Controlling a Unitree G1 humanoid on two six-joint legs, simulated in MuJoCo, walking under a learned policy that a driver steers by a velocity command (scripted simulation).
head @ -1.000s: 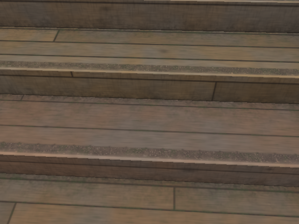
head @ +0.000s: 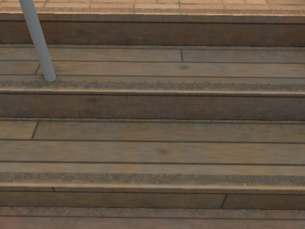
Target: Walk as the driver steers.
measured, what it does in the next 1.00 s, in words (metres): climbs: right foot 0.15 m higher, then left foot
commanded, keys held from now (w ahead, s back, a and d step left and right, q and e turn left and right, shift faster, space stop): no key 1.00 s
